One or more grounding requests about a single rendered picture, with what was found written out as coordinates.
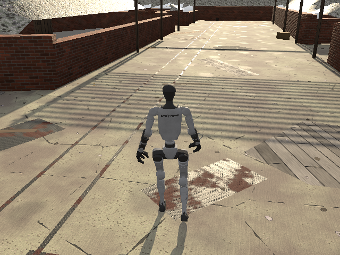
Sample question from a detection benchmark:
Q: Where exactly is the robot left hand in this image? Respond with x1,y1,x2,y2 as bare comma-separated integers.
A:
136,151,149,164

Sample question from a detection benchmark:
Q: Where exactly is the robot left forearm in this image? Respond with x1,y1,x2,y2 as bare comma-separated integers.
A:
138,129,149,152

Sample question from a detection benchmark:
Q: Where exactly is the robot left upper arm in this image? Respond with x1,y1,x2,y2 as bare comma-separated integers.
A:
144,107,158,137

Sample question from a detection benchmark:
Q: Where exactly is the robot right forearm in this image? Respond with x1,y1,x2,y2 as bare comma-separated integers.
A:
191,127,200,145

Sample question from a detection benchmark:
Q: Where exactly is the robot right thigh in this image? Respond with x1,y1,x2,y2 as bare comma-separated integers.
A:
177,149,189,187

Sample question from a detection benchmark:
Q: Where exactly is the robot left shin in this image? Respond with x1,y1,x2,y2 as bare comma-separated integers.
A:
156,171,165,205

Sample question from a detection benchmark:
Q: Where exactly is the robot right hand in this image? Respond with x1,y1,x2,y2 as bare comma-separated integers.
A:
189,143,201,152

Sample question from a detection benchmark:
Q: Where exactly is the robot right upper arm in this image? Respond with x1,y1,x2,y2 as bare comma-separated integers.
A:
181,106,196,135

